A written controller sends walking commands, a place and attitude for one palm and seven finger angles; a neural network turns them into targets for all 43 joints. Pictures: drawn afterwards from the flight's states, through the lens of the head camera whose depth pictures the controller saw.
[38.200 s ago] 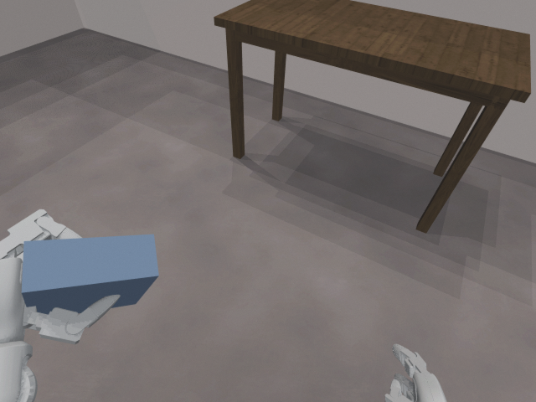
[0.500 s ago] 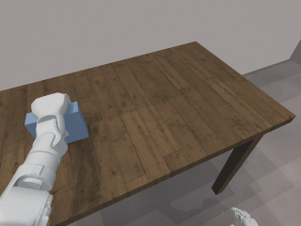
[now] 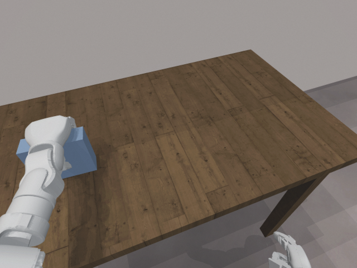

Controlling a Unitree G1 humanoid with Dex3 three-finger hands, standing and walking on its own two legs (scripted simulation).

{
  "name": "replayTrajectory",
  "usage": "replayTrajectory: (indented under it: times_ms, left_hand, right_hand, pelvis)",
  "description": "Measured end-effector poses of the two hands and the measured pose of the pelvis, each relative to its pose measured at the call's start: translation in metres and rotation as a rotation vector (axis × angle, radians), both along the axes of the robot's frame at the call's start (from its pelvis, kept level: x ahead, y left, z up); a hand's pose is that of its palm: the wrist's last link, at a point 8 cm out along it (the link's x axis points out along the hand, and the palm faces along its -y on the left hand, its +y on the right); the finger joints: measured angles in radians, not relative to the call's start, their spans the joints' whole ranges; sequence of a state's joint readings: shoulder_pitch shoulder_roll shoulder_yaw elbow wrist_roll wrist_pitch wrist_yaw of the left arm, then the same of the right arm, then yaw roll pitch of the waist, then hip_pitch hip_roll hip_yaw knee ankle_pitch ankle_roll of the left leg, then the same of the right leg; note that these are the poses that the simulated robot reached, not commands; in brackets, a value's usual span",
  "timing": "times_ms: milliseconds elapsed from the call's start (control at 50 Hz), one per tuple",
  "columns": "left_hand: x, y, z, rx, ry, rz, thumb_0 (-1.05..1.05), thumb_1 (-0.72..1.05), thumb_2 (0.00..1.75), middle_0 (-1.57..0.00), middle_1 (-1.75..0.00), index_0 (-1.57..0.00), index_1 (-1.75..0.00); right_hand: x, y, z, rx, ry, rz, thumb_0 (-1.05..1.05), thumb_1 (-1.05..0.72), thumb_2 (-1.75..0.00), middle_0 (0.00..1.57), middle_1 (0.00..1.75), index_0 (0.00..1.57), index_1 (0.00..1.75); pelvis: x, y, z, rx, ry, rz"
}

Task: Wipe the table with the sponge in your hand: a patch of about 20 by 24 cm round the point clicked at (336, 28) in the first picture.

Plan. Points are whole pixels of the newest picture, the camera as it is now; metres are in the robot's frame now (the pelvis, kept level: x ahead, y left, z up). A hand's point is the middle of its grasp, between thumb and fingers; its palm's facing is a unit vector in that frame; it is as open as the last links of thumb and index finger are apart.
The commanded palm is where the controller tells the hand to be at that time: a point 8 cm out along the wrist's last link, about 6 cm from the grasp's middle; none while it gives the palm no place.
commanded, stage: wipe back along the first lane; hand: left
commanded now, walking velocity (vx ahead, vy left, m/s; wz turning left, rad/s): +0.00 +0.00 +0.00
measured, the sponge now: (64, 160) +0.34 +0.33 +0.04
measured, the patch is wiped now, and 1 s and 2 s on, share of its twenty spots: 1.00 1.00 1.00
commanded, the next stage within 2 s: lift the sponge slowly off the table in 1.54 s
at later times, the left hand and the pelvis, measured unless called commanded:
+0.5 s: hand (61, 167) +0.30 +0.30 +0.08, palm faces +0.01 -0.05 -1.00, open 9.1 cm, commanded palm +0.26 +0.28 +0.11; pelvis -0.01 +0.00 +0.00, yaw +0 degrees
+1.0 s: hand (62, 188) +0.25 +0.27 +0.08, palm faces +0.05 -0.06 -1.00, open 9.0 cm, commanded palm +0.20 +0.26 +0.11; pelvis -0.01 -0.01 +0.00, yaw -1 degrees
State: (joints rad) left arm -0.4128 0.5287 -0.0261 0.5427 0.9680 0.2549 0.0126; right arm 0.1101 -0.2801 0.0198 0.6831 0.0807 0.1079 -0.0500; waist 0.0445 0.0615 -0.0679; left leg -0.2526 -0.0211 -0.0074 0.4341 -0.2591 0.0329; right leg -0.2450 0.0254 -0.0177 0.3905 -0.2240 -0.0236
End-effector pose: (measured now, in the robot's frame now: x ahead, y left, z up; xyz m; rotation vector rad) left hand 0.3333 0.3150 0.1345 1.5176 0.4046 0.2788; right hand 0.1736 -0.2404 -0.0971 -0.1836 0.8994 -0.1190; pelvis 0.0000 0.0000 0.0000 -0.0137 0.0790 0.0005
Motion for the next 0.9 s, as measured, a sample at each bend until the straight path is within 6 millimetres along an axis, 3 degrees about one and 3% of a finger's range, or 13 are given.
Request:
replayTrajectory:
  times_ms: [260, 560, 900]
  left_hand:
    - [-0.029, -0.009, -0.003, -0.011, -0.059, -0.005, -0.01, -0.44, 1.13, -0.80, -1.48, -0.82, -1.48]
    - [-0.064, -0.029, -0.004, -0.008, -0.087, -0.003, 0.00, -0.44, 1.12, -0.79, -1.48, -0.82, -1.48]
    - [-0.096, -0.045, -0.005, -0.017, -0.109, 0.003, 0.01, -0.43, 1.12, -0.79, -1.49, -0.81, -1.48]
  right_hand:
    - [0.005, 0.009, 0.000, 0.023, -0.012, 0.024, 0.01, -0.91, -0.90, 0.20, 0.30, 0.20, 0.30]
    - [0.024, 0.022, 0.012, 0.062, -0.106, 0.072, 0.01, -0.91, -0.90, 0.20, 0.30, 0.20, 0.30]
    - [0.027, 0.009, 0.018, 0.066, -0.154, 0.073, 0.01, -0.91, -0.90, 0.20, 0.30, 0.20, 0.30]
  pelvis:
    - [0.000, 0.004, 0.000, -0.001, -0.019, -0.001]
    - [-0.008, 0.001, -0.001, 0.005, -0.052, -0.004]
    - [-0.012, -0.009, -0.001, 0.010, -0.076, -0.016]
